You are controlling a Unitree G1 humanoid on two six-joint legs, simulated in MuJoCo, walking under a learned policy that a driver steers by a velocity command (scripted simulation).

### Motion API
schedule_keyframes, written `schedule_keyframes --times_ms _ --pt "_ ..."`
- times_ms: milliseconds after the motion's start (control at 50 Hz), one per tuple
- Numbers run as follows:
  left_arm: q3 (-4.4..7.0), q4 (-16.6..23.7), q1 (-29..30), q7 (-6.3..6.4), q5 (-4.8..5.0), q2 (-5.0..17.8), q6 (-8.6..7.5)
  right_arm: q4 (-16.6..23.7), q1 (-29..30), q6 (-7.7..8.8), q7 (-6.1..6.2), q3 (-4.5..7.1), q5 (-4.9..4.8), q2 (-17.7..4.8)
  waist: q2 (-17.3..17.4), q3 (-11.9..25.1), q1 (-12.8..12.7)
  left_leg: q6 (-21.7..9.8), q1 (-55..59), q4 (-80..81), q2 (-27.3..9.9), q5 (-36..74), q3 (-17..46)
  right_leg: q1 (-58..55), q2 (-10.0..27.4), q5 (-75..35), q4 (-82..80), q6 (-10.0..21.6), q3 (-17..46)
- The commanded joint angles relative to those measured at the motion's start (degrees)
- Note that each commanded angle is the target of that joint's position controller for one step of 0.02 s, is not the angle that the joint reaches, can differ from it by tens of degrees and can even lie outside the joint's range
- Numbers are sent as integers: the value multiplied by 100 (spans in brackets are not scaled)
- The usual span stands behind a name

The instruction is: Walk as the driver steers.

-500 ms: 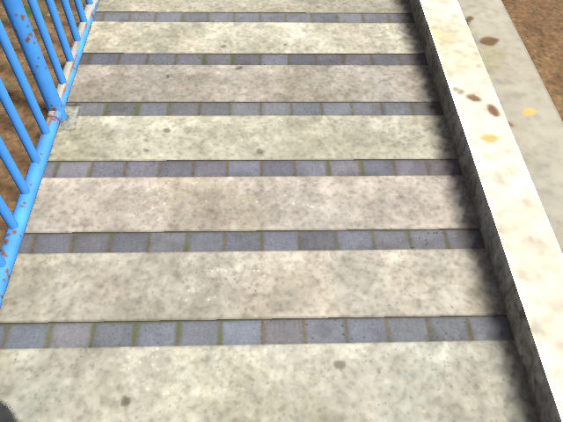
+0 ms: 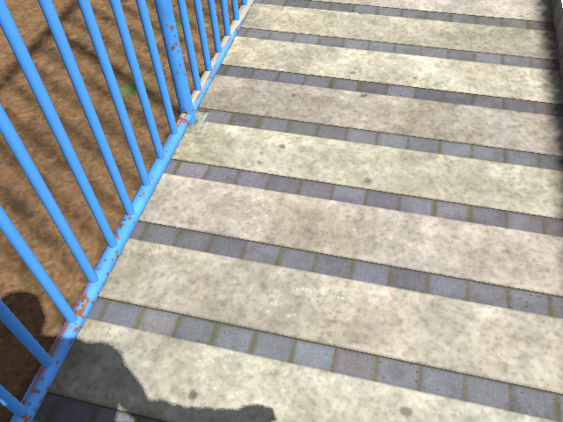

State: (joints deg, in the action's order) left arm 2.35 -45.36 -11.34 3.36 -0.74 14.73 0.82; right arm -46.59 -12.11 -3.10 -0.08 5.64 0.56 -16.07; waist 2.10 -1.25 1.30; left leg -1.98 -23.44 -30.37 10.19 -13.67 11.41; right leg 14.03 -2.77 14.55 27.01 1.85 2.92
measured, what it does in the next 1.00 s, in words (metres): walks ahead: left foot, then right foot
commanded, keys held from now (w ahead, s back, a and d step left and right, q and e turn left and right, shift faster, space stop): w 0.64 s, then w+e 0.36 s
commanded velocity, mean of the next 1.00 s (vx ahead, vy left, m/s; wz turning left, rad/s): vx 0.39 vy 0.00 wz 0.01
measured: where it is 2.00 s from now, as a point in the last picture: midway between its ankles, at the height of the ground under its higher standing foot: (315, 276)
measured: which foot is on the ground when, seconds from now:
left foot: up 0.00-0.42, down 0.44-0.94, up 0.96-1.00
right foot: down 0.00-0.44, up 0.46-0.90, down 0.92-1.00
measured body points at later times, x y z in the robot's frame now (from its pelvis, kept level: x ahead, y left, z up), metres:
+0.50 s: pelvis +0.11 +0.04 +0.00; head +0.13 +0.05 +0.45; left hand +0.06 +0.30 -0.14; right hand +0.28 -0.20 -0.11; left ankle +0.12 +0.13 -0.74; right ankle +0.01 -0.09 -0.69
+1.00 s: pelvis +0.38 +0.03 -0.02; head +0.41 +0.03 +0.43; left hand +0.55 +0.28 -0.13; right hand +0.36 -0.22 -0.16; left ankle +0.17 +0.14 -0.64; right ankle +0.46 -0.02 -0.74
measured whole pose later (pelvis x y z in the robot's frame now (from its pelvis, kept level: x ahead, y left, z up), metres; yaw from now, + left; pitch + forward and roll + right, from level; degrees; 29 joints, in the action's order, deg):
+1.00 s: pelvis +0.38 +0.03 -0.02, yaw -4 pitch +1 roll +0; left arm 2.9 -47.9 -5.8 -1.8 -1.6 14.8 -2.7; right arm -56.1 -19.9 4.7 0.3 1.4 1.2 -12.8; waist 0.6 -3.5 0.9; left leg -2.1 -9.0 -62.9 0.5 -22.8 -3.0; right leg 25.4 -5.6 9.6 33.8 8.3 -4.6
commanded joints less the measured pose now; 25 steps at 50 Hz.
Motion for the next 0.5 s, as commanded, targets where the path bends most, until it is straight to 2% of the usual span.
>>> schedule_keyframes --times_ms 20,40,60,80,120,160,200,220,240,260,320,340,360,380,400,420,440,460,480,500 --pt "258 436 15 -3 -172 1079 -81 385 73 126 48 176 178 -825 -835 16 -55 171 -756 -2259 -311 -1368 -225 31 2351 668 -1768 1122 2436" --pt "167 431 217 -55 -127 766 -118 286 -113 135 -21 166 183 -732 -744 37 142 119 -701 -2583 -298 -898 -202 45 1885 929 -1717 903 1899" --pt "145 444 287 -98 -112 678 -140 188 -309 117 -77 133 182 -649 -902 33 187 136 -790 -2863 -299 -624 -232 -138 1562 1158 -1753 718 1538" --pt "147 414 220 -101 -75 694 -167 120 -383 107 -132 118 200 -623 -1107 -9 142 154 -1007 -3114 -314 -514 -310 -374 1415 1354 -1817 680 1402" --pt "149 258 -215 -156 -56 665 -242 112 -214 147 -189 56 209 -539 -998 -179 -88 210 -1425 -3068 -392 -398 -338 -844 1376 1309 -1884 760 1328" --pt "194 18 -699 -187 -45 740 -346 166 122 204 -198 1 201 -462 -881 -303 -310 284 -1741 -2651 -480 -292 -324 -1381 1456 1049 -1908 811 1322" --pt "236 -159 -987 -196 -25 815 -428 198 382 260 -202 -33 188 -445 -910 -294 -447 355 -1801 -2186 -613 -232 -450 -1748 1505 693 -1902 857 1250" --pt "257 -229 -1060 -196 -15 853 -452 187 460 283 -185 -36 170 -492 -964 -268 -464 388 -1716 -1937 -706 -216 -582 -1793 1521 695 -1916 842 1201" --pt "255 -300 -1078 -191 33 844 -474 200 574 308 -178 -55 187 -482 -965 -301 -481 418 -1605 -1672 -846 -197 -806 -1739 1529 655 -1950 844 1159" --pt "251 -352 -1115 -202 36 832 -489 230 714 334 -186 -95 185 -416 -1005 -320 -518 436 -1414 -1377 -947 -208 -1010 -1627 1516 596 -1958 856 1086" --pt "263 -568 -1345 -262 -28 847 -511 363 1148 402 -211 -190 134 -256 -1129 -421 -652 309 -800 -594 -990 -478 -1366 -1260 1525 358 -1875 931 927" --pt "275 -622 -1378 -284 -40 871 -512 383 1179 421 -208 -203 114 -259 -1146 -441 -627 221 -568 -367 -966 -568 -1446 -1146 1550 255 -1813 956 902" --pt "326 -624 -1303 -335 -95 970 -519 381 1101 435 -225 -219 98 -263 -1202 -392 -537 126 -189 -79 -932 -457 -1507 -960 1519 33 -1677 946 782" --pt "346 -640 -1240 -368 -82 977 -512 325 909 459 -216 -217 89 -288 -1143 -312 -396 20 355 191 -852 -253 -1601 -697 1542 -352 -1494 929 722" --pt "327 -645 -1130 -396 -8 911 -494 179 471 503 -212 -225 120 -225 -1009 -179 -129 -81 1185 520 -758 233 -1674 -323 1495 -930 -1166 857 560" --pt "285 -639 -1064 -400 17 776 -502 -79 -223 563 -153 -164 158 -375 -678 127 189 -190 2301 696 -752 243 -1491 181 1308 -1432 -544 702 311" --pt "197 -476 -829 -416 35 542 -526 -296 -1152 638 -63 -48 262 -783 127 680 649 -407 3440 1122 -1704 -603 -346 870 887 -1006 892 466 -192" --pt "71 -188 -851 -427 47 63 -554 -400 -1761 647 -6 124 239 -1569 1596 1003 694 -979 4298 1870 -3211 -1510 2059 2431 82 1361 2582 227 -776" --pt "215 -355 -841 -374 -114 653 -475 -442 -1627 638 -15 76 150 -1266 674 578 569 -1238 3629 1931 -3322 -1726 2503 2757 271 1668 3514 311 -246" --pt "207 -372 -785 -420 -81 584 -460 -285 -1004 650 -37 -46 88 -878 321 69 245 -1161 3128 1895 -3027 -1673 1798 2840 591 1132 3729 402 -63"
Keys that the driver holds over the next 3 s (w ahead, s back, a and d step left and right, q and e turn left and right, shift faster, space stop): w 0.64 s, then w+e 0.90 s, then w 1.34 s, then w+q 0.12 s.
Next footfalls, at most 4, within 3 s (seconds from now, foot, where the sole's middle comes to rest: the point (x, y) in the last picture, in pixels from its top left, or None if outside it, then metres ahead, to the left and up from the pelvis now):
0.44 left None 0.16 0.13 -0.77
0.92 right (312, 412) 0.50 -0.02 -0.77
1.46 left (265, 290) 0.83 0.09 -0.77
1.96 right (372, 245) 0.97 -0.22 -0.77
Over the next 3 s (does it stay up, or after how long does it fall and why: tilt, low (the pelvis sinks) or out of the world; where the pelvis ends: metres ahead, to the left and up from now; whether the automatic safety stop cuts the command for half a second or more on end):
stays up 1.37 -0.33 -0.01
